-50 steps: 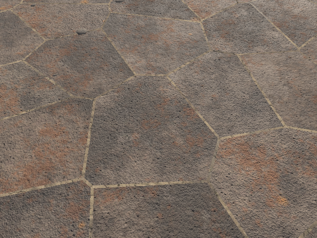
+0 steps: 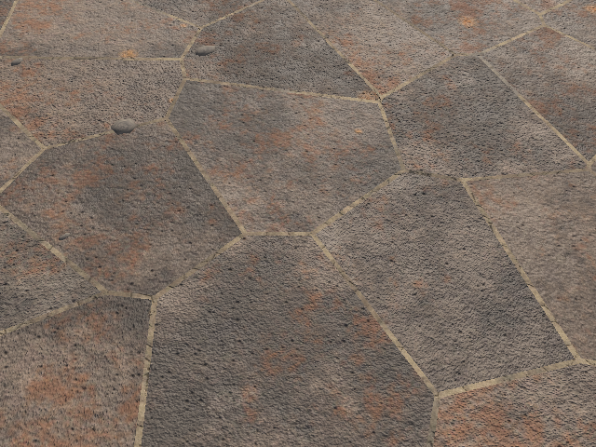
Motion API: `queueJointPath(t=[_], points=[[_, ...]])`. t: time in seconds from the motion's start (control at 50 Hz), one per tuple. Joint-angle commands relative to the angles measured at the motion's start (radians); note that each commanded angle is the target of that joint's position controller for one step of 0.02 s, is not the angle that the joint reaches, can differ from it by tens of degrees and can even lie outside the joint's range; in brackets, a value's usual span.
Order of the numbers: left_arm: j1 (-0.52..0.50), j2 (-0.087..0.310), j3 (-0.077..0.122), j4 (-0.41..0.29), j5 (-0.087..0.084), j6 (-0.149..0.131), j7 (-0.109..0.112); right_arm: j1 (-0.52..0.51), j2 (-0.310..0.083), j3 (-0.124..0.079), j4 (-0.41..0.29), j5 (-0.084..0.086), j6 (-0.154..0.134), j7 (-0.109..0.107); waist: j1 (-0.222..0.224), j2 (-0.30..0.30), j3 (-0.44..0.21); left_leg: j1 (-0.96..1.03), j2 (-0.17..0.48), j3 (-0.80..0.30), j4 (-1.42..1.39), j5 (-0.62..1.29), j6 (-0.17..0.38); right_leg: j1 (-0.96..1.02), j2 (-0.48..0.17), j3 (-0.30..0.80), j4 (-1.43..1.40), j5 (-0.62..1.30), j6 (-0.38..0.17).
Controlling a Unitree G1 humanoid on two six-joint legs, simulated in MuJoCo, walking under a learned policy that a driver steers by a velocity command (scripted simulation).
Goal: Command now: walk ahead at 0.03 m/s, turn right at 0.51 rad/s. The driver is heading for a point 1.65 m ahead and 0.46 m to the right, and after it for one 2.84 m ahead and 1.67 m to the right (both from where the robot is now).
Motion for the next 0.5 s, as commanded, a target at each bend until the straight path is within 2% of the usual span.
queueJointPath(t=[0.02,0.04,0.06,0.08,0.1,0.14,0.18,0.22,0.26,0.3,0.34,0.38,0.4,0.42,0.44,0.46,0.48,0.5], points=[[-0.033,0.083,0.022,-0.115,-0.007,-0.019,0.002,0.07,-0.24,-0.069,-0.053,-0.052,-0.008,-0.003,-0.02,0.325,-0.096,0.171,0.389,-0.407,-0.277,0.108,0.24,-0.204,0.028,-0.068,0.272,-0.432,0.003],[0.006,0.15,0.044,-0.095,0.01,-0.028,0.0,0.015,-0.186,-0.053,-0.085,-0.057,-0.013,-0.006,-0.01,0.261,-0.1,0.142,0.421,-0.404,-0.26,0.187,0.277,-0.197,-0.037,-0.042,0.484,-0.433,0.036],[0.043,0.167,0.056,-0.065,0.002,-0.023,-0.002,-0.037,-0.141,-0.04,-0.1,-0.041,-0.015,-0.012,0.013,0.188,-0.095,0.138,0.368,-0.3,-0.232,0.23,0.242,-0.195,-0.045,-0.047,0.572,-0.381,0.051],[0.071,0.15,0.055,-0.042,0.001,-0.01,0.003,-0.069,-0.124,-0.035,-0.107,-0.022,-0.016,-0.015,0.022,0.149,-0.086,0.155,0.311,-0.211,-0.209,0.245,0.202,-0.206,-0.054,-0.063,0.627,-0.332,0.071],[0.076,0.132,0.051,-0.039,0.003,0.0,0.006,-0.071,-0.115,-0.031,-0.106,-0.009,-0.016,-0.016,0.011,0.147,-0.077,0.176,0.295,-0.165,-0.196,0.288,0.194,-0.234,-0.063,-0.069,0.681,-0.294,0.089],[0.042,0.093,0.038,-0.063,-0.005,0.008,0.001,-0.047,-0.117,-0.029,-0.098,-0.01,-0.007,-0.019,-0.011,0.16,-0.064,0.189,0.263,-0.077,-0.194,0.36,0.204,-0.242,-0.079,-0.115,0.668,-0.253,0.116],[-0.024,0.075,0.027,-0.102,-0.011,0.007,-0.004,-0.001,-0.131,-0.037,-0.087,-0.013,0.004,-0.025,-0.052,0.19,-0.072,0.266,0.275,-0.054,-0.19,0.378,0.223,-0.262,-0.104,-0.141,0.568,-0.233,0.134],[-0.051,0.063,0.019,-0.126,-0.008,0.006,-0.014,0.013,-0.155,-0.047,-0.081,-0.011,0.013,-0.025,-0.069,0.205,-0.097,0.297,0.297,-0.035,-0.181,0.388,0.233,-0.212,-0.13,-0.161,0.464,-0.248,0.137],[-0.059,0.057,0.013,-0.142,-0.005,0.006,-0.024,0.001,-0.182,-0.058,-0.083,-0.007,0.018,-0.02,-0.073,0.218,-0.111,0.268,0.315,-0.004,-0.178,0.406,0.237,-0.119,-0.142,-0.197,0.364,-0.26,0.123],[-0.051,0.073,0.018,-0.15,-0.005,0.01,-0.031,-0.004,-0.196,-0.065,-0.079,0.002,0.019,-0.01,-0.071,0.23,-0.115,0.251,0.328,0.017,-0.168,0.417,0.236,-0.048,-0.134,-0.234,0.279,-0.257,0.104],[-0.035,0.082,0.024,-0.154,-0.006,0.016,-0.039,-0.01,-0.201,-0.069,-0.072,0.016,0.016,-0.003,-0.061,0.235,-0.113,0.252,0.341,0.027,-0.139,0.414,0.222,0.003,-0.127,-0.254,0.171,-0.224,0.075],[0.032,0.08,0.033,-0.135,-0.004,0.018,-0.043,-0.028,-0.19,-0.068,-0.062,0.039,0.013,-0.001,-0.014,0.212,-0.12,0.203,0.319,0.079,-0.05,0.365,0.162,0.143,-0.098,-0.28,-0.047,-0.062,0.019],[0.072,0.113,0.047,-0.125,-0.001,0.017,-0.034,0.027,-0.156,-0.06,-0.038,0.034,0.007,0.003,-0.007,0.134,-0.135,0.109,0.279,0.141,0.053,0.251,0.09,0.284,-0.108,-0.22,-0.14,0.085,-0.019],[0.11,0.239,0.077,-0.139,0.002,0.012,-0.017,0.037,-0.092,-0.039,-0.066,-0.017,0.003,0.009,-0.027,-0.161,-0.16,-0.165,0.167,0.24,0.35,-0.166,-0.018,0.487,-0.353,0.113,-0.139,0.481,-0.117],[0.09,0.271,0.075,-0.16,0.035,-0.006,-0.022,-0.054,-0.09,-0.033,-0.116,-0.028,0.0,0.0,0.01,-0.269,-0.168,-0.362,0.039,0.136,0.568,-0.486,-0.065,0.453,-0.524,0.329,-0.134,0.641,-0.334],[0.104,0.22,0.061,-0.155,0.046,-0.027,-0.029,-0.106,-0.139,-0.046,-0.116,-0.011,0.0,-0.005,0.055,-0.148,-0.19,-0.362,0.058,0.039,0.672,-0.462,-0.059,0.426,-0.488,0.278,-0.157,0.551,-0.351],[0.062,0.192,0.05,-0.144,0.038,-0.039,-0.025,-0.11,-0.145,-0.051,-0.11,0.004,0.004,-0.008,0.022,-0.115,-0.15,-0.368,0.071,0.021,0.68,-0.378,-0.048,0.396,-0.424,0.194,-0.153,0.474,-0.293],[0.015,0.169,0.045,-0.146,0.018,-0.039,-0.018,-0.09,-0.142,-0.054,-0.09,-0.001,0.008,-0.017,-0.002,-0.073,-0.13,-0.369,0.079,0.014,0.642,-0.303,-0.049,0.373,-0.371,0.146,-0.151,0.403,-0.24]])
Next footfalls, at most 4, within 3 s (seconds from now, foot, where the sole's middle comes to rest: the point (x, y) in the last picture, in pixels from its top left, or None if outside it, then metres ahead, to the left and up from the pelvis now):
0.40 right None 0.02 -0.13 -0.77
0.86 left None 0.12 0.07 -0.77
1.16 right None -0.05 -0.14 -0.77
2.30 right None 0.32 -0.34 -0.77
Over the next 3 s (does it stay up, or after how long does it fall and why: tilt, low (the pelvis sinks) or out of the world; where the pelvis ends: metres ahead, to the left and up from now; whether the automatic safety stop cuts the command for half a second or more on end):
stays up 0.59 -0.32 0.01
